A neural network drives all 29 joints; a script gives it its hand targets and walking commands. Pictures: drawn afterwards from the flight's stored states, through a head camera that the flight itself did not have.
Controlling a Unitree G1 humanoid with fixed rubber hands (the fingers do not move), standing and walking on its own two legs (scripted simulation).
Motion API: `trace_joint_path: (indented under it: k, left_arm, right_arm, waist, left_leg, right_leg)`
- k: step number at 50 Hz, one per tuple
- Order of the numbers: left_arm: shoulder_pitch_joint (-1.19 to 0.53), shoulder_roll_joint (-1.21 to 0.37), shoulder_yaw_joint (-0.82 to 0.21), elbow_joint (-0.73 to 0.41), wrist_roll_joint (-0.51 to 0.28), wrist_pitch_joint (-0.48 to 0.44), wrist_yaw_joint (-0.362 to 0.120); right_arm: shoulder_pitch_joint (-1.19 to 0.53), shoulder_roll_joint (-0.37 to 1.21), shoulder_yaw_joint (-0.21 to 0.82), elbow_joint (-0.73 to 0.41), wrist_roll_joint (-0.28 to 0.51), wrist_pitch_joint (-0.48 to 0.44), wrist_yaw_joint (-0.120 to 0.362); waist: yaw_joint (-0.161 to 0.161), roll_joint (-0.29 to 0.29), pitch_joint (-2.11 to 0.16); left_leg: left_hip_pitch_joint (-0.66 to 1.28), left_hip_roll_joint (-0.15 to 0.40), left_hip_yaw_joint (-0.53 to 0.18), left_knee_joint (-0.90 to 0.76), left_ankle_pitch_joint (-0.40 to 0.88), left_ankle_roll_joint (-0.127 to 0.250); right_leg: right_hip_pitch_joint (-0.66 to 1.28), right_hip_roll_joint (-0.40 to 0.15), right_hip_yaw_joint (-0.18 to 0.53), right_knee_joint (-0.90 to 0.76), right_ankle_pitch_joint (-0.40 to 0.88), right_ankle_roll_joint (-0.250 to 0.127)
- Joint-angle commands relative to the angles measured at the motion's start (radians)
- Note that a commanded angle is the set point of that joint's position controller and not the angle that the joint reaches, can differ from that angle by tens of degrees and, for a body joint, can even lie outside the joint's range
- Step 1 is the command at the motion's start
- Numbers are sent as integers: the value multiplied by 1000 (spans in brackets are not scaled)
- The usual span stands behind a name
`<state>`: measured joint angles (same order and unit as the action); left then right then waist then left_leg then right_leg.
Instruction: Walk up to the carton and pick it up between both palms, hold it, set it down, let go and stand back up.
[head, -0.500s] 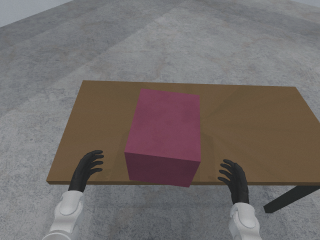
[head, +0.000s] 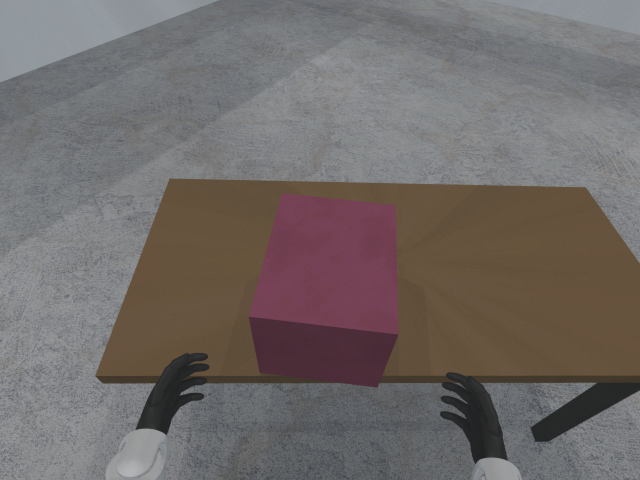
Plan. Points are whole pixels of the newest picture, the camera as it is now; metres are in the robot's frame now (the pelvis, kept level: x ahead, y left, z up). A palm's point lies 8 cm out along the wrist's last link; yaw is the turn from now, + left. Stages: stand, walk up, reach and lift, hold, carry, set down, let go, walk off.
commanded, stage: set down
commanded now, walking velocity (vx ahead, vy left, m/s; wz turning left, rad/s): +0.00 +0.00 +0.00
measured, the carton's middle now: (328, 287) +0.46 +0.01 -0.10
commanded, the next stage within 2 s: let go in 0.86 s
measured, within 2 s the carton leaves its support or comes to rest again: neither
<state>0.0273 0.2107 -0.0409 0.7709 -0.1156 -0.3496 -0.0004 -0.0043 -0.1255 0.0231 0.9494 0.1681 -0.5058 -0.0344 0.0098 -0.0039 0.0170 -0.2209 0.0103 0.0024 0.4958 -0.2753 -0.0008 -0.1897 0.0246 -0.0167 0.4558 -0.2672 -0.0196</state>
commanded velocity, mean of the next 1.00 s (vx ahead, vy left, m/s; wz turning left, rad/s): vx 0.00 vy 0.00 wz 0.00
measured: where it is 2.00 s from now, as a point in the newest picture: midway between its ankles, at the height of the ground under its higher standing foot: outside the picture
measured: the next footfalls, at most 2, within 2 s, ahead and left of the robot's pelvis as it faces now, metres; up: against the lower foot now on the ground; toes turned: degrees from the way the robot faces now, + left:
none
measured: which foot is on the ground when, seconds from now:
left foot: down 0.00-1.00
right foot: down 0.00-1.00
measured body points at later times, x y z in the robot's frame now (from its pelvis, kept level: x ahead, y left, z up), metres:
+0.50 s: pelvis +0.01 -0.01 +0.01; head +0.02 -0.01 +0.46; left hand +0.19 +0.22 -0.07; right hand +0.19 -0.22 -0.07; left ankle -0.01 +0.11 -0.74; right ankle -0.02 -0.11 -0.74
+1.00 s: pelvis +0.00 +0.00 +0.01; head +0.01 +0.00 +0.46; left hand +0.18 +0.22 -0.08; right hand +0.16 -0.24 -0.08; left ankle -0.01 +0.11 -0.74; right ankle -0.02 -0.11 -0.74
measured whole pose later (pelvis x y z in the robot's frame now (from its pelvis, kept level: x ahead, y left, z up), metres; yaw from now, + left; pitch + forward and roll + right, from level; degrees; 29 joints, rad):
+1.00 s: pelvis +0.00 +0.00 +0.01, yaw -2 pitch -4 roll +0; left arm 0.19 0.20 -0.01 0.50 -0.01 0.14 0.02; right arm 0.17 -0.19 -0.04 0.70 0.00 -0.16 0.03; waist 0.00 -0.01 0.08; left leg -0.08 0.02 0.03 0.38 -0.23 0.00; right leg -0.07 0.03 0.00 0.37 -0.23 -0.02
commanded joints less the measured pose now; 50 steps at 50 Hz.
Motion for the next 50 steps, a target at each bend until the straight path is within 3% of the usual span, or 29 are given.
trace_joint_path:
  k: [1, 2, 5, 12, 16, 19, 21, 26, 28, 29, 31, 32, 35, 40, 44, 50]
  left_arm:
    - [-79, 92, 30, -133, 19, 29, 6]
    - [-44, 82, 38, -97, 40, 59, -3]
    - [-30, 115, 62, -177, 34, 97, -8]
    - [60, 99, 82, -265, 72, 182, -20]
    - [65, 107, 82, -291, 83, 239, -18]
    - [97, 100, 79, -318, 83, 265, -20]
    - [105, 119, 90, -337, 83, 271, -20]
    - [106, 119, 88, -323, 84, 326, -24]
    - [112, 111, 79, -352, 82, 335, -13]
    - [119, 103, 71, -332, 90, 352, -10]
    - [112, 110, 73, -338, 82, 369, -10]
    - [117, 105, 83, -338, 85, 372, -9]
    - [108, 105, 87, -359, 104, 401, 3]
    - [107, 87, 69, -366, 107, 447, 15]
    - [85, 95, 62, -376, 105, 464, 22]
    - [103, 94, 69, -381, 106, 474, 22]
  right_arm:
    - [-74, -76, -16, -112, -14, 9, 8]
    - [-44, -82, 5, -85, -16, 28, 8]
    - [-23, -90, -6, -167, -24, 46, -5]
    - [60, -90, -6, -219, -43, 89, 2]
    - [69, -103, -31, -229, -81, 128, 8]
    - [94, -116, -36, -252, -104, 143, 8]
    - [104, -100, -46, -282, -104, 149, 10]
    - [103, -113, -46, -303, -127, 200, 11]
    - [113, -115, -67, -305, -121, 212, 17]
    - [107, -105, -65, -289, -130, 222, 23]
    - [117, -122, -64, -315, -135, 242, 27]
    - [114, -119, -56, -325, -134, 245, 30]
    - [117, -131, -78, -313, -147, 260, 34]
    - [106, -141, -86, -325, -159, 302, 53]
    - [113, -145, -90, -341, -163, 320, 67]
    - [131, -178, -95, -347, -167, 321, 66]
  waist:
    - [5, 26, -101]
    - [16, 26, -65]
    - [18, 0, -111]
    - [17, 28, -71]
    - [12, 32, -29]
    - [-3, 19, -76]
    - [10, 9, -79]
    - [3, -19, -44]
    - [9, 2, -24]
    - [-3, 10, -21]
    - [-6, -11, -30]
    - [8, -19, -30]
    - [-6, 26, -33]
    - [2, 10, -10]
    - [-10, 17, -5]
    - [-5, 2, -27]
  left_leg:
    - [160, -3, -3, -62, 279, -41]
    - [162, -5, 7, -73, 281, -40]
    - [182, -12, 19, -83, 300, -28]
    - [248, -13, 25, -100, 401, -37]
    - [260, -10, 36, -121, 330, -34]
    - [261, -12, 34, -106, 365, -33]
    - [278, -15, 35, -110, 378, -27]
    - [241, -19, 42, -141, 295, -15]
    - [247, -10, 40, -146, 312, -23]
    - [261, -10, 48, -138, 309, -21]
    - [264, -9, 43, -140, 294, -24]
    - [257, -13, 46, -141, 294, -17]
    - [256, -6, 49, -139, 296, -23]
    - [268, 1, 41, -143, 267, -25]
    - [244, 5, 41, -141, 236, -19]
    - [240, 1, 48, -135, 275, -22]
  right_leg:
    - [-24, -14, 22, -103, 138, -22]
    - [-6, -14, 23, -116, 147, -24]
    - [36, -16, 30, -123, 210, -11]
    - [39, -15, 21, -146, 299, -6]
    - [13, -16, 11, -177, 216, -9]
    - [33, -20, 14, -171, 279, -4]
    - [38, -23, 19, -165, 307, 6]
    - [51, -23, 24, -185, 252, 11]
    - [42, -18, 11, -184, 216, 4]
    - [18, -21, 16, -189, 210, 4]
    - [21, -21, 16, -192, 202, 3]
    - [25, -23, 15, -188, 220, 9]
    - [26, -18, 4, -182, 197, 6]
    - [-14, -17, -2, -190, 121, -9]
    - [-20, -20, -1, -182, 93, -10]
    - [22, -21, 8, -166, 181, -2]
